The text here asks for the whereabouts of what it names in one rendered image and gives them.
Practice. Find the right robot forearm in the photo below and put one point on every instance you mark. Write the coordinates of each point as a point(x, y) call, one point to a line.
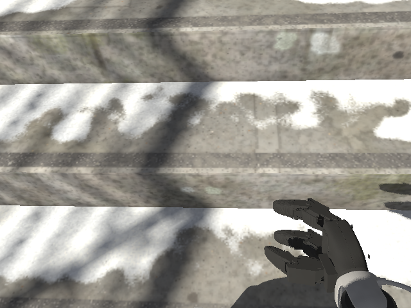
point(359, 289)

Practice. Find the right robot hand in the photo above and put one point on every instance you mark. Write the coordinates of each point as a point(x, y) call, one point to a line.
point(331, 255)

